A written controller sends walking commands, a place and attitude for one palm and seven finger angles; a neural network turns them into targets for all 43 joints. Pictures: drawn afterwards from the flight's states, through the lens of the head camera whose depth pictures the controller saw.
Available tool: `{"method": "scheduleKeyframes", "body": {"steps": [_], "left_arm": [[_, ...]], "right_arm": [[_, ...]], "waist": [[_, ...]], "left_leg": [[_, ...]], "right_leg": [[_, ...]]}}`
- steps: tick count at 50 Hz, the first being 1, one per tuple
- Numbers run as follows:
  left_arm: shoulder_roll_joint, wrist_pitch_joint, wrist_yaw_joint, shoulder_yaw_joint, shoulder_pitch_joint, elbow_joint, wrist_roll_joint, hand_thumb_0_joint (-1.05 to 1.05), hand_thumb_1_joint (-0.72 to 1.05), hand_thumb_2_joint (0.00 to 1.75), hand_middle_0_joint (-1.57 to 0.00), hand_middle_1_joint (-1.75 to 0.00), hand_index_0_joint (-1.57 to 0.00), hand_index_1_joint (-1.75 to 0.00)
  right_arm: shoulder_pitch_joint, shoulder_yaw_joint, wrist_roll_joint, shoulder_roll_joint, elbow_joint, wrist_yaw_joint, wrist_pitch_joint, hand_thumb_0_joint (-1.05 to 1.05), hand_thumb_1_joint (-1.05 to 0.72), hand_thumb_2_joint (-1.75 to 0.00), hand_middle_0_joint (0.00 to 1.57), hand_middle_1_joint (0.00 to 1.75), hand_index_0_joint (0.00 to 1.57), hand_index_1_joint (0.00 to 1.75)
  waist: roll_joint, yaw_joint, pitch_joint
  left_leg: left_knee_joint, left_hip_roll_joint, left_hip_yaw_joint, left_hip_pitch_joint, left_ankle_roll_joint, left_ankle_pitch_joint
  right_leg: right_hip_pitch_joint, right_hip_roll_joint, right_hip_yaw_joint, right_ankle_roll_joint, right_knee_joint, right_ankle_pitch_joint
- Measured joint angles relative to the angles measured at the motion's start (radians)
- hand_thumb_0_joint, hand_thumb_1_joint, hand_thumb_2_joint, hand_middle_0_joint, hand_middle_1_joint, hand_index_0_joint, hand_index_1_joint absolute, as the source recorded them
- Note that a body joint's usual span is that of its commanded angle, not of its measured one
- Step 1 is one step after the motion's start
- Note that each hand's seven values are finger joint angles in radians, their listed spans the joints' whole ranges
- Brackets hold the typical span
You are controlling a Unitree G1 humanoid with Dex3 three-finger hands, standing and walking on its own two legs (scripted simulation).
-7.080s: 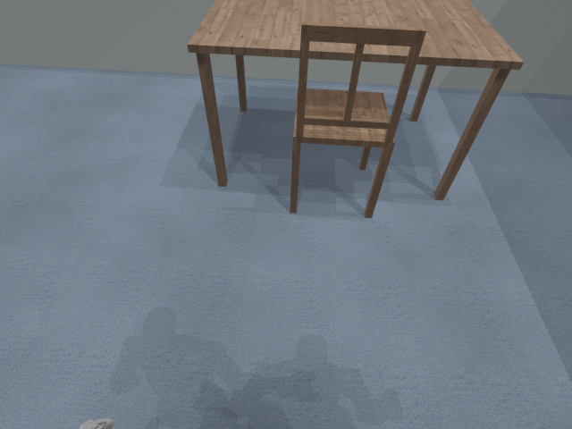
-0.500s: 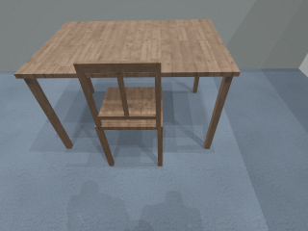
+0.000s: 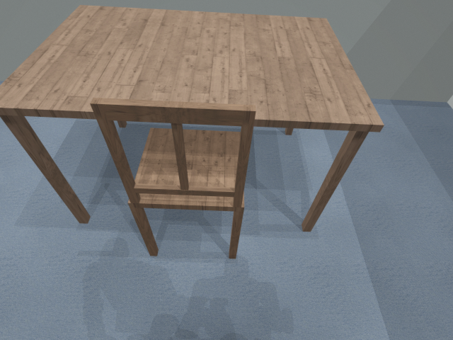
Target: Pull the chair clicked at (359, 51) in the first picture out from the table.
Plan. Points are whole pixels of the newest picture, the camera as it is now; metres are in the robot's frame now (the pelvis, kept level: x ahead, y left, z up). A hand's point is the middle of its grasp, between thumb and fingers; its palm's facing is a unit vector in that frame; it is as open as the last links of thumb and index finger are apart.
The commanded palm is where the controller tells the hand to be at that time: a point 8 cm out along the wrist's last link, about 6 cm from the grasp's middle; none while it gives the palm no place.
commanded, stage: take the last steps up to it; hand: left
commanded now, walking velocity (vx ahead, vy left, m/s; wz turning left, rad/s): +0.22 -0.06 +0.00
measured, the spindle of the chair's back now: (181, 158) +0.58 +0.17 -0.10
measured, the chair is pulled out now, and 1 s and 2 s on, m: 0.00 0.00 0.00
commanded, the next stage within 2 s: come to a stop and stand still in 0.14 s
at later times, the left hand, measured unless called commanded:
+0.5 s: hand (159, 310) +0.20 +0.15 -0.16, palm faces +0.05 -0.97 -0.23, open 7.2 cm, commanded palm none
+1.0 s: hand out of the picture +0.11 +0.18 -0.17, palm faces +0.03 -0.97 -0.22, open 7.4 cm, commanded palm none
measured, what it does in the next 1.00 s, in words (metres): walks ahead: right foot, then left foot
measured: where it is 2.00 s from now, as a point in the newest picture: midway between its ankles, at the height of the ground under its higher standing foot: outside the picture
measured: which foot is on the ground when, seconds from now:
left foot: down 0.00-0.24, up 0.26-0.56, down 0.58-1.00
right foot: up 0.00-0.22, down 0.24-0.60, up 0.62-1.00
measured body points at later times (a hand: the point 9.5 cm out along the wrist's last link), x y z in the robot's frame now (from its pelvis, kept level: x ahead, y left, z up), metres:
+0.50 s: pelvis +0.14 -0.03 +0.00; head +0.17 -0.04 +0.45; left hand +0.20 +0.21 -0.14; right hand +0.18 -0.26 -0.16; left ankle +0.15 +0.08 -0.71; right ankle +0.16 -0.13 -0.73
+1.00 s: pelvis +0.10 -0.02 +0.01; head +0.11 -0.01 +0.46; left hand +0.11 +0.23 -0.15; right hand +0.16 -0.25 -0.14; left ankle +0.18 +0.08 -0.73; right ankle +0.03 -0.14 -0.72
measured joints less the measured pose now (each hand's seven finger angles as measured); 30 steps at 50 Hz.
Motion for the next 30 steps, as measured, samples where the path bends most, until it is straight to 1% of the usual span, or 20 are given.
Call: {"method": "scheduleKeyframes", "body": {"steps": [2,5,8,10,11,12,13,14,15,16,17,18,21,26,28,29,30], "left_arm": [[0.012,0.000,-0.002,0.006,-0.042,-0.037,0.001,0.00,0.91,0.90,-0.20,-0.30,-0.19,-0.30],[0.023,-0.004,-0.005,0.009,-0.101,-0.087,0.002,0.00,0.91,0.90,-0.20,-0.30,-0.19,-0.30],[0.027,-0.008,-0.010,0.007,-0.147,-0.120,0.002,0.00,0.91,0.90,-0.20,-0.30,-0.19,-0.30],[0.028,-0.014,-0.013,0.004,-0.165,-0.135,0.003,0.00,0.91,0.90,-0.20,-0.30,-0.19,-0.30],[0.032,-0.022,-0.014,0.002,-0.168,-0.141,0.004,0.00,0.91,0.90,-0.20,-0.30,-0.19,-0.30],[0.033,-0.034,-0.012,0.000,-0.172,-0.143,0.006,0.00,0.91,0.90,-0.20,-0.30,-0.19,-0.30],[0.026,-0.041,-0.009,-0.004,-0.180,-0.142,0.005,0.00,0.91,0.90,-0.20,-0.30,-0.19,-0.30],[0.018,-0.046,-0.006,-0.009,-0.183,-0.139,0.002,0.00,0.91,0.90,-0.20,-0.30,-0.19,-0.30],[0.010,-0.047,-0.002,-0.015,-0.183,-0.135,0.000,0.00,0.91,0.90,-0.20,-0.30,-0.19,-0.30],[0.002,-0.046,0.003,-0.021,-0.181,-0.128,-0.002,0.00,0.91,0.90,-0.20,-0.30,-0.19,-0.30],[-0.006,-0.041,0.009,-0.026,-0.180,-0.120,-0.002,0.00,0.91,0.90,-0.20,-0.30,-0.19,-0.30],[-0.012,-0.035,0.017,-0.028,-0.178,-0.112,-0.003,0.00,0.92,0.90,-0.20,-0.30,-0.19,-0.30],[-0.008,-0.013,0.034,-0.026,-0.182,-0.099,-0.002,-0.01,0.94,0.90,-0.20,-0.30,-0.20,-0.30],[0.005,0.021,0.038,-0.019,-0.192,-0.099,-0.002,-0.01,0.93,0.90,-0.20,-0.30,-0.20,-0.30],[0.013,0.032,0.040,-0.013,-0.191,-0.103,-0.003,0.00,0.92,0.90,-0.20,-0.30,-0.20,-0.30],[0.019,0.037,0.041,-0.011,-0.188,-0.104,-0.006,0.00,0.92,0.90,-0.20,-0.30,-0.20,-0.30],[0.026,0.043,0.042,-0.008,-0.188,-0.105,-0.008,0.00,0.92,0.90,-0.20,-0.30,-0.20,-0.30]], "right_arm": [[0.021,0.003,-0.002,-0.013,0.010,0.002,0.003,-0.02,-0.95,-0.90,0.21,0.30,0.21,0.30],[0.053,0.008,-0.005,-0.026,0.028,0.009,0.016,-0.01,-0.95,-0.90,0.21,0.30,0.21,0.30],[0.079,0.008,-0.009,-0.033,0.044,0.016,0.031,-0.01,-0.93,-0.90,0.20,0.30,0.20,0.30],[0.097,0.007,-0.010,-0.035,0.054,0.018,0.040,0.00,-0.93,-0.90,0.20,0.30,0.20,0.30],[0.109,0.008,-0.010,-0.035,0.058,0.019,0.044,0.00,-0.92,-0.90,0.20,0.30,0.20,0.30],[0.118,0.008,-0.007,-0.036,0.063,0.021,0.047,0.00,-0.92,-0.90,0.20,0.30,0.20,0.30],[0.118,0.007,-0.004,-0.042,0.070,0.021,0.054,0.00,-0.92,-0.90,0.20,0.30,0.20,0.30],[0.115,0.008,-0.002,-0.047,0.077,0.019,0.063,0.00,-0.92,-0.90,0.20,0.30,0.20,0.30],[0.109,0.009,0.000,-0.051,0.083,0.017,0.070,0.00,-0.92,-0.90,0.20,0.30,0.20,0.30],[0.102,0.011,0.002,-0.054,0.087,0.013,0.074,0.01,-0.92,-0.90,0.20,0.30,0.20,0.30],[0.094,0.013,0.005,-0.055,0.088,0.009,0.076,0.01,-0.92,-0.90,0.20,0.30,0.20,0.30],[0.085,0.015,0.008,-0.055,0.087,0.005,0.079,0.01,-0.92,-0.90,0.20,0.30,0.20,0.30],[0.058,0.018,0.015,-0.045,0.073,-0.001,0.092,0.01,-0.91,-0.90,0.20,0.30,0.20,0.30],[0.011,0.011,0.013,-0.039,0.044,-0.002,0.118,0.01,-0.92,-0.90,0.20,0.30,0.20,0.30],[-0.003,0.008,0.012,-0.040,0.032,0.000,0.121,0.01,-0.92,-0.90,0.20,0.30,0.20,0.30],[-0.007,0.008,0.011,-0.041,0.026,0.002,0.119,0.01,-0.92,-0.90,0.20,0.30,0.20,0.30],[-0.010,0.008,0.008,-0.039,0.022,0.003,0.115,0.01,-0.92,-0.90,0.20,0.30,0.20,0.30]], "waist": [[0.004,0.000,-0.015],[0.013,-0.005,-0.027],[0.025,-0.020,-0.025],[0.036,-0.029,-0.021],[0.037,-0.033,-0.020],[0.042,-0.033,-0.020],[0.060,-0.032,-0.014],[0.074,-0.031,-0.008],[0.083,-0.031,-0.003],[0.088,-0.030,0.001],[0.090,-0.030,0.004],[0.089,-0.030,0.006],[0.079,-0.027,0.014],[0.063,-0.014,0.042],[0.055,-0.011,0.051],[0.051,-0.011,0.053],[0.041,-0.012,0.057]], "left_leg": [[-0.059,-0.006,0.001,0.045,0.000,0.010],[-0.110,-0.008,-0.004,0.098,-0.008,0.006],[-0.106,-0.003,-0.010,0.135,-0.024,-0.029],[-0.067,0.009,-0.015,0.149,-0.041,-0.074],[-0.027,0.015,-0.017,0.147,-0.050,-0.107],[0.042,0.025,-0.022,0.126,-0.043,-0.148],[0.147,0.035,-0.044,0.089,-0.032,-0.211],[0.258,0.034,-0.073,0.046,-0.024,-0.255],[0.351,0.028,-0.095,0.006,-0.022,-0.269],[0.412,0.023,-0.106,-0.027,-0.025,-0.266],[0.437,0.019,-0.110,-0.052,-0.031,-0.259],[0.430,0.015,-0.110,-0.068,-0.038,-0.253],[0.324,0.001,-0.106,-0.089,-0.055,-0.224],[0.211,-0.017,-0.101,-0.093,-0.067,-0.161],[0.141,-0.018,-0.099,-0.072,-0.067,-0.098],[0.083,-0.015,-0.096,-0.050,-0.064,-0.030],[0.056,-0.015,-0.088,-0.041,-0.042,0.047]], "right_leg": [[-0.048,-0.015,-0.011,0.011,-0.074,0.037],[-0.068,-0.028,-0.019,0.022,-0.235,0.075],[-0.040,-0.025,-0.026,0.026,-0.379,0.108],[0.007,-0.012,-0.040,0.026,-0.477,0.142],[0.043,-0.005,-0.045,0.022,-0.536,0.162],[0.057,0.003,-0.044,0.008,-0.552,0.166],[0.056,0.016,-0.054,-0.005,-0.525,0.143],[0.062,0.026,-0.063,-0.014,-0.513,0.121],[0.077,0.034,-0.068,-0.020,-0.521,0.110],[0.097,0.040,-0.070,-0.022,-0.541,0.110],[0.116,0.044,-0.070,-0.017,-0.567,0.118],[0.132,0.047,-0.068,-0.018,-0.591,0.126],[0.162,0.046,-0.062,-0.020,-0.637,0.136],[0.183,0.039,-0.059,-0.004,-0.634,0.123],[0.181,0.036,-0.058,0.007,-0.611,0.109],[0.176,0.036,-0.058,0.014,-0.590,0.097],[0.168,0.031,-0.057,0.022,-0.564,0.083]]}}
